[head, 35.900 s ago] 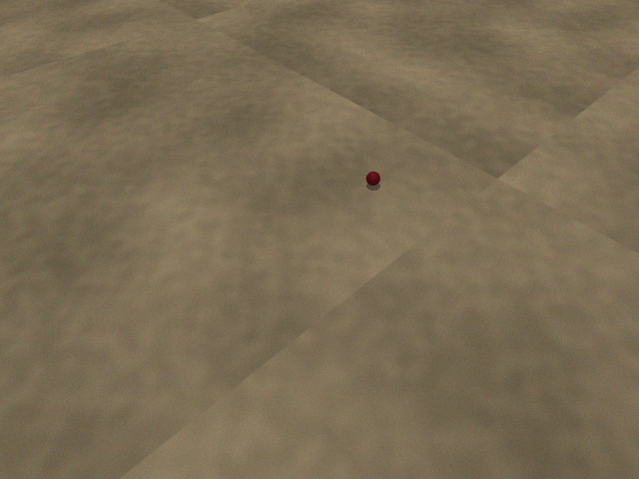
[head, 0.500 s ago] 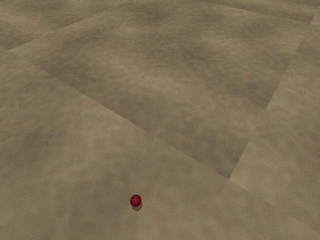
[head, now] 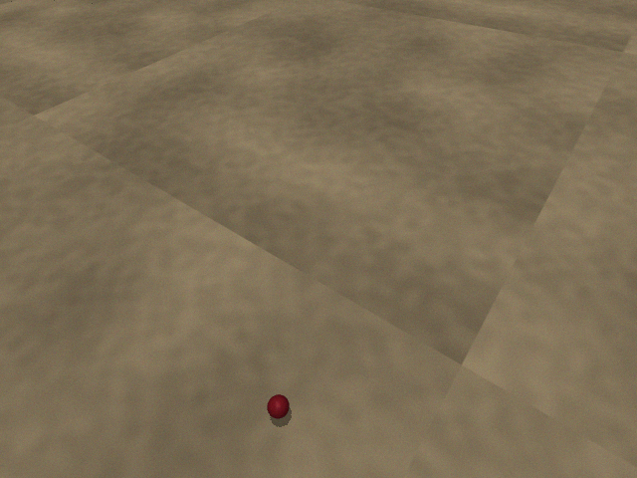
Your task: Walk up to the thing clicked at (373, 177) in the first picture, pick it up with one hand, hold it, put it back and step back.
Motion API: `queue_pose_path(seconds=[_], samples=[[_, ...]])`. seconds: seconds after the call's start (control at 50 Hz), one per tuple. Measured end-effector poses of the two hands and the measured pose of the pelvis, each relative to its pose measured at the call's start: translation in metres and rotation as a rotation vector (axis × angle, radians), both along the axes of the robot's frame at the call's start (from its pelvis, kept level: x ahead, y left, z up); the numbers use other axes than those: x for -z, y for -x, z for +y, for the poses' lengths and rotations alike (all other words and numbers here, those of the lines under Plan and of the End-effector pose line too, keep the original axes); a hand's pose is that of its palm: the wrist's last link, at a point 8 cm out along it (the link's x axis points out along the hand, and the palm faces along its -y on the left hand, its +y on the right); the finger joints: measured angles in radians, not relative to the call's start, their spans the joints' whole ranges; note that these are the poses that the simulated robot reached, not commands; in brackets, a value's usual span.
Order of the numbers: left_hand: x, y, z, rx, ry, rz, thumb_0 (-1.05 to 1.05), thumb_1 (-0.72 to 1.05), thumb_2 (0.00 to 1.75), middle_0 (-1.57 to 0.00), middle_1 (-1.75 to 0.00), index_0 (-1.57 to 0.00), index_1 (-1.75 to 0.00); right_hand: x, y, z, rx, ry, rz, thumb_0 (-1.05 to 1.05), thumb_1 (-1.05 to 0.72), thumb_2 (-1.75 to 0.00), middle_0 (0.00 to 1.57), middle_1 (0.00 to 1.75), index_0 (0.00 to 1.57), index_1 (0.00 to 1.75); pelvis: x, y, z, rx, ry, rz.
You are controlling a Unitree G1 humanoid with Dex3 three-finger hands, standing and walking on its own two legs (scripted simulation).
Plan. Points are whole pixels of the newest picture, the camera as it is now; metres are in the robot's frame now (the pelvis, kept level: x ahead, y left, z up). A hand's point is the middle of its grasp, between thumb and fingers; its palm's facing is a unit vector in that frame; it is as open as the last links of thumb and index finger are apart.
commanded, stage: stand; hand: left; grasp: from above
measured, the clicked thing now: (278, 406) +0.47 +0.20 -0.75
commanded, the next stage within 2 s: step back in 1.64 s
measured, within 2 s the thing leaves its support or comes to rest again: neither
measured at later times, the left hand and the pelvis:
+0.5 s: hand out of the picture +0.09 +0.23 -0.16, palm faces +0.01 -0.94 -0.33, open 7.4 cm; pelvis +0.02 -0.01 +0.00, yaw +0 degrees
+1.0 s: hand out of the picture +0.09 +0.24 -0.16, palm faces +0.01 -0.94 -0.34, open 7.4 cm; pelvis +0.01 -0.01 +0.00, yaw -1 degrees
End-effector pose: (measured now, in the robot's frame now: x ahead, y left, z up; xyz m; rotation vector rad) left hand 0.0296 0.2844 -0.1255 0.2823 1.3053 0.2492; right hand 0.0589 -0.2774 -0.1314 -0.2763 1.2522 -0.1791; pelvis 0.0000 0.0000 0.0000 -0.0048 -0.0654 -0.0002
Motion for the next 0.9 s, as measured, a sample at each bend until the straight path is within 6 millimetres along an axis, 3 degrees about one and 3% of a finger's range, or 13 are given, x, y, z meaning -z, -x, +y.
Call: queue_pose_path(seconds=[0.52, 0.9], samples=[[-0.004, -0.052, -0.009, 0.032, 0.014, -0.059, 0.0, 0.9, 0.9, -0.2, -0.3, -0.2, -0.3, -0.007, -0.023, -0.016, -0.008, 0.024, -0.007, 0.01, -0.9, -0.9, 0.2, 0.3, 0.2, 0.3, -0.003, -0.016, -0.007, 0.006, -0.001, 0.013], [-0.007, -0.053, -0.004, 0.035, 0.004, -0.061, 0.0, 0.9, 0.9, -0.2, -0.3, -0.2, -0.3, -0.01, -0.026, -0.02, -0.008, 0.029, -0.022, 0.01, -0.9, -0.9, 0.2, 0.3, 0.2, 0.3, -0.003, -0.016, -0.008, 0.01, -0.001, 0.012]])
